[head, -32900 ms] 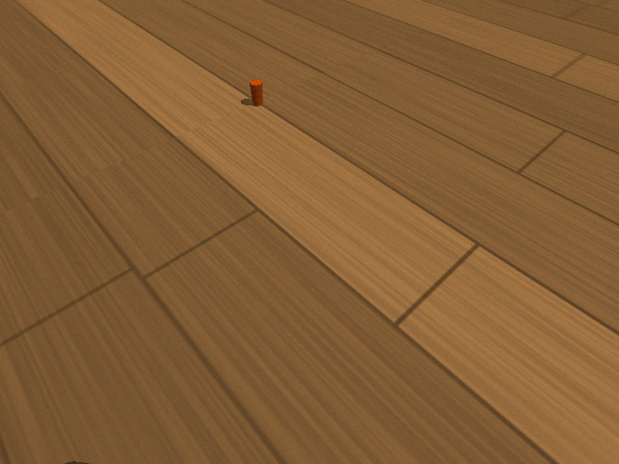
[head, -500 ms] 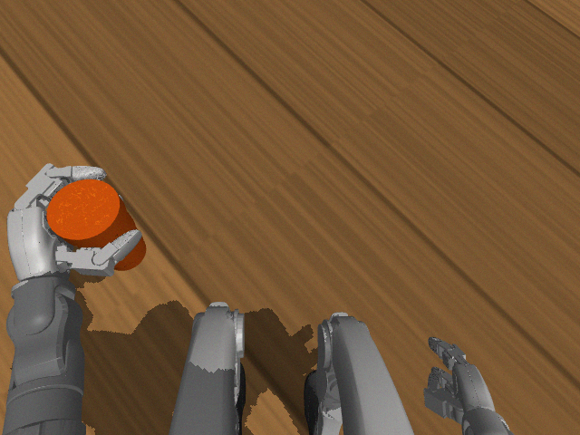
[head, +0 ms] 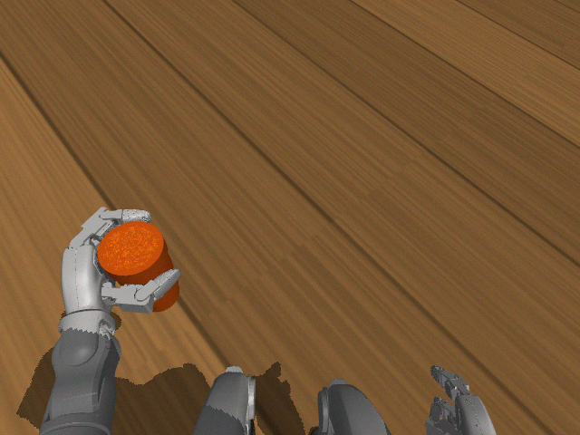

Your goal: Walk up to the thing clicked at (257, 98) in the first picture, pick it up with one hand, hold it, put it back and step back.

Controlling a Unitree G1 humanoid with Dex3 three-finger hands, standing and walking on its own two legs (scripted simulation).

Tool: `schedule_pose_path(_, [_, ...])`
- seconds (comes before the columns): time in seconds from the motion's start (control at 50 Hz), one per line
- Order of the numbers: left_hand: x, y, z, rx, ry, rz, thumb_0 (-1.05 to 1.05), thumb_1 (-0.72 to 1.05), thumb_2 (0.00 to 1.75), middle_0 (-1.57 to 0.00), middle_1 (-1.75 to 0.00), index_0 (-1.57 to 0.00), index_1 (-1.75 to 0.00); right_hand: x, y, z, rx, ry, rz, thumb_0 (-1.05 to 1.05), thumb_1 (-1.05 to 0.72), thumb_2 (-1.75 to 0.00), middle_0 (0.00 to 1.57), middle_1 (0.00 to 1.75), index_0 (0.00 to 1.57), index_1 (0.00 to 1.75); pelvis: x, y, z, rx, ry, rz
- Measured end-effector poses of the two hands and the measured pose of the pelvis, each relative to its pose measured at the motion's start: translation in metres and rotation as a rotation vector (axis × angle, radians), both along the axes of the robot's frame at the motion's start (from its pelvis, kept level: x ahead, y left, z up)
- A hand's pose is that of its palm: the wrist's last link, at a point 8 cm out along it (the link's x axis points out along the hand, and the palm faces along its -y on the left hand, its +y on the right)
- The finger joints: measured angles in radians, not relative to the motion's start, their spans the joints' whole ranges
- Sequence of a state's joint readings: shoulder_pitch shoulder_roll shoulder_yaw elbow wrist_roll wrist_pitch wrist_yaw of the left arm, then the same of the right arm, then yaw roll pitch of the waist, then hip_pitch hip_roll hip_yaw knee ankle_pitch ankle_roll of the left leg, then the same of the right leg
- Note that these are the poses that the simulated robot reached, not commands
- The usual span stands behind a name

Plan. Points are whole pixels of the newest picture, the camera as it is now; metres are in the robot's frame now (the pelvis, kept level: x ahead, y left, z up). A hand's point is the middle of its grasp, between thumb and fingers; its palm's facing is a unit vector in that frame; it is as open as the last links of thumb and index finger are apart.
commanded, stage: lift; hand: left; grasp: from the side
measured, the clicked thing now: (147, 273) +0.33 +0.21 -0.01
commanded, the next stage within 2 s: hold in 0.96 s
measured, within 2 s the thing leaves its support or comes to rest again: neither
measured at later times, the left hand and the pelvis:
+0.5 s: hand (141, 233) +0.34 +0.19 +0.09, palm faces +0.25 -0.97 -0.01, open 10.0 cm; pelvis +0.02 +0.00 +0.05, yaw +1 degrees
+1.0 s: hand (149, 219) +0.35 +0.17 +0.12, palm faces +0.26 -0.97 +0.01, open 10.0 cm; pelvis +0.02 -0.01 +0.08, yaw +1 degrees
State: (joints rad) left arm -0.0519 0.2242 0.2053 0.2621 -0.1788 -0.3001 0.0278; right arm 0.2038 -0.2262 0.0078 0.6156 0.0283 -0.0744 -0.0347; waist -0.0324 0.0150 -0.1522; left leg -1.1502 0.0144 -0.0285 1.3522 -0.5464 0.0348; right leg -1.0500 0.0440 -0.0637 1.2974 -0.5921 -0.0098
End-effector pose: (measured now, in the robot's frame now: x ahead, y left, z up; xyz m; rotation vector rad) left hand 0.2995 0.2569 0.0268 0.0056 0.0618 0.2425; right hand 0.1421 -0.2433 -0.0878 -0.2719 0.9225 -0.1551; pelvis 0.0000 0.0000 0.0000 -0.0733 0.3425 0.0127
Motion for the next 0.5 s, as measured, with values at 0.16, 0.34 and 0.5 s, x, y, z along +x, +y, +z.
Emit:
schedule_pose_path(0.16, [0.001, -0.002, 0.027, 0.014, -0.012, 0.011, 0.02, -0.30, 0.96, -0.75, -0.96, -0.71, -0.95, -0.001, 0.011, 0.017, 0.024, 0.008, 0.020, 0.01, -0.90, -0.89, 0.20, 0.30, 0.20, 0.30, 0.006, 0.001, 0.022, 0.009, -0.043, 0.007])
schedule_pose_path(0.34, [0.004, -0.013, 0.049, 0.004, -0.014, 0.011, 0.02, -0.30, 0.96, -0.75, -0.96, -0.71, -0.95, 0.002, 0.014, 0.036, 0.036, 0.004, 0.031, 0.01, -0.90, -0.89, 0.20, 0.30, 0.20, 0.30, 0.011, 0.000, 0.042, 0.017, -0.085, 0.010])
schedule_pose_path(0.5, [0.008, -0.020, 0.064, 0.002, -0.023, 0.014, 0.02, -0.30, 0.96, -0.75, -0.96, -0.71, -0.95, 0.007, 0.009, 0.050, 0.028, -0.003, 0.036, 0.01, -0.90, -0.89, 0.20, 0.30, 0.20, 0.30, 0.016, -0.004, 0.055, 0.025, -0.114, 0.012])
